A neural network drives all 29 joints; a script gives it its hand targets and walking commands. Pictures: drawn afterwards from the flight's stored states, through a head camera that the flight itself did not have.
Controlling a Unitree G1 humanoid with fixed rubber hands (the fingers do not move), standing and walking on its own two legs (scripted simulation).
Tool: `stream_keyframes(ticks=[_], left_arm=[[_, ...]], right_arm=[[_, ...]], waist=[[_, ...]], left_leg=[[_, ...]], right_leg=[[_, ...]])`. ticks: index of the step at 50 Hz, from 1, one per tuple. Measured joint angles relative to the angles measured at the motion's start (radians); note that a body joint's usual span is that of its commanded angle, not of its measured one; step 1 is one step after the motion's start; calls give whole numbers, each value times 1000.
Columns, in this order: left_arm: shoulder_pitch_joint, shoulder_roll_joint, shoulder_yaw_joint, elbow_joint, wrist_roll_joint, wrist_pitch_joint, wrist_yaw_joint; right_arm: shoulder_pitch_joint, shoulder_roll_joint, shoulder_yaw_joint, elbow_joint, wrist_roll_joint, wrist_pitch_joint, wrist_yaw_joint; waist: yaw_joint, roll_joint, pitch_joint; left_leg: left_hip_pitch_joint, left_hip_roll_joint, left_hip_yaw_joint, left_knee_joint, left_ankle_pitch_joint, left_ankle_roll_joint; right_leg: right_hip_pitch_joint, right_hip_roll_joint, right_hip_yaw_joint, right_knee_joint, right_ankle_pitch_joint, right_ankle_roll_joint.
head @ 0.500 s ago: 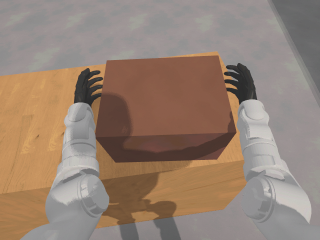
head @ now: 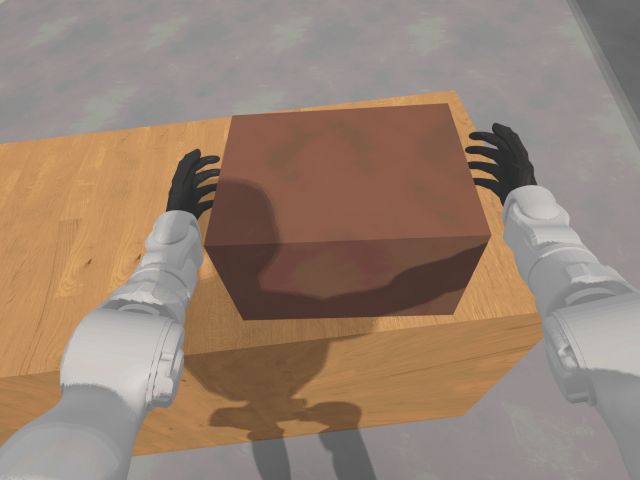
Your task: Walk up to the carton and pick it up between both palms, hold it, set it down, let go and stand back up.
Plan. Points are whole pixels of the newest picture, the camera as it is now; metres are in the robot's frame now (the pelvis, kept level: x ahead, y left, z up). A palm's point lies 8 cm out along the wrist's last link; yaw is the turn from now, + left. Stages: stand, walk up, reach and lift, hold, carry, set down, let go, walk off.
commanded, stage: set down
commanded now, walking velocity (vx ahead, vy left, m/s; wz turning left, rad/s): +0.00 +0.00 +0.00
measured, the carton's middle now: (342, 215) +0.48 +0.07 +0.03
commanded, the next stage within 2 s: none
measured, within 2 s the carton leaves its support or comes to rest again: neither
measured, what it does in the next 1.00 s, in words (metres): stands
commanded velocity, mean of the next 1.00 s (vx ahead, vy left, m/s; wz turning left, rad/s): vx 0.00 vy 0.00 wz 0.00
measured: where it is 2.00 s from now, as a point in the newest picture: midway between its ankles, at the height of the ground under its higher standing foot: outside the picture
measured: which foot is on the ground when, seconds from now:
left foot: down 0.00-1.00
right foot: down 0.00-1.00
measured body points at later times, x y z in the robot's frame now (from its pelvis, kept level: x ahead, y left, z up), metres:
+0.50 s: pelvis -0.04 -0.02 -0.02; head +0.05 -0.01 +0.42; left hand +0.41 +0.30 +0.13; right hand +0.49 -0.20 +0.13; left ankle +0.00 +0.12 -0.73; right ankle -0.02 -0.12 -0.73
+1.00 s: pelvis -0.02 -0.01 +0.00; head +0.02 +0.00 +0.45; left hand +0.42 +0.31 +0.21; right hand +0.49 -0.22 +0.23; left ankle +0.00 +0.12 -0.73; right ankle -0.02 -0.12 -0.73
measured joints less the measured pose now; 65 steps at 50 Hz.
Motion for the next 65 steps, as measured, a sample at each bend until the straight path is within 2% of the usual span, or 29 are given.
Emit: stream_keyframes(ticks=[6, 12, 21, 29, 33, 40, 44, 49, 55, 60, 65], left_arm=[[-18, 50, -16, -12, -40, -18, -10], [-44, 125, -96, -10, -119, -4, -27], [-160, 164, -220, 80, -226, 8, -55], [-145, 196, -184, -39, -226, 88, -51], [-134, 216, -190, -124, -222, 162, -34], [-180, 225, -218, -160, -204, 272, -28], [-146, 222, -163, -254, -169, 329, -30], [-123, 236, -132, -309, -145, 396, -32], [-124, 255, -122, -318, -151, 434, -43], [-90, 256, -114, -371, -151, 448, -35], [-21, 233, -76, -451, -101, 476, -50]], right_arm=[[-39, -71, 73, 34, 98, -15, 7], [-65, -123, 132, 43, 198, 13, 34], [-134, -144, 153, 71, 224, 57, 67], [-121, -174, 134, -36, 234, 94, 57], [-134, -194, 126, -48, 251, 139, 61], [-208, -235, 128, 27, 263, 203, 90], [-188, -264, 136, -45, 280, 227, 91], [-189, -276, 156, -71, 294, 282, 89], [-165, -271, 154, -116, 282, 333, 75], [-119, -254, 116, -196, 260, 337, 67], [-60, -239, 110, -215, 257, 341, 61]], waist=[[-17, -31, -11], [-42, -43, -39], [-56, -33, -53], [-53, -32, -51], [-50, -38, -57], [-46, -41, -22], [-40, -40, -7], [-46, -35, 25], [-54, -32, 57], [-60, -31, 51], [-62, -28, 73]], left_leg=[[-71, 3, -31, 16, 20, -17], [-132, 1, -51, 37, 34, -24], [-208, -12, -61, 85, 37, -20], [-204, -16, -62, 72, 44, -15], [-172, -16, -61, 57, 43, -13], [-75, -14, -61, 23, 40, -13], [-20, -11, -56, -1, 43, -15], [45, -17, -59, -38, 56, -17], [79, -20, -69, -64, 73, -20], [81, -22, -77, -69, 78, -21], [138, -24, -82, -89, 79, -22]], right_leg=[[-75, 6, -19, 44, -5, -17], [-140, 5, -31, 89, -12, -28], [-227, -10, -34, 170, -30, -30], [-220, -9, -28, 150, -18, -22], [-181, -6, -25, 119, -10, -19], [-74, 2, -20, 63, 1, -17], [-20, 7, -12, 33, 9, -17], [39, 4, -12, 12, 12, -18], [74, 5, -18, -10, 24, -21], [81, 6, -23, -18, 28, -22], [145, 7, -24, -48, 33, -22]])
